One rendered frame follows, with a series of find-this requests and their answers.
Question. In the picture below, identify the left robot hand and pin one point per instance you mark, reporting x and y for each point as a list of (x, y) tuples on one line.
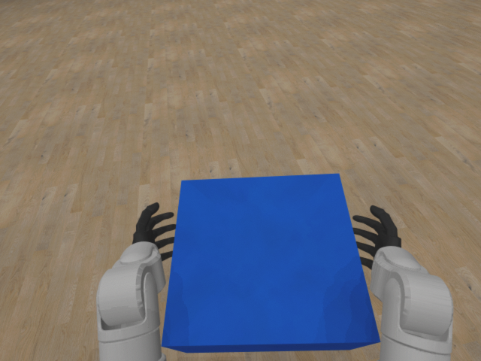
[(145, 225)]

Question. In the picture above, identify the left robot forearm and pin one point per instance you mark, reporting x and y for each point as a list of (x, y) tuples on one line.
[(128, 307)]

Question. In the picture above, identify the carton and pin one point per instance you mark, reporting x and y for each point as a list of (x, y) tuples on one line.
[(266, 264)]

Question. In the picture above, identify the right robot forearm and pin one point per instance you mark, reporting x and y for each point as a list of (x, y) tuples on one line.
[(417, 314)]

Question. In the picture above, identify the right robot hand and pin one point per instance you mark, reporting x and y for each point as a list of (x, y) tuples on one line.
[(387, 233)]

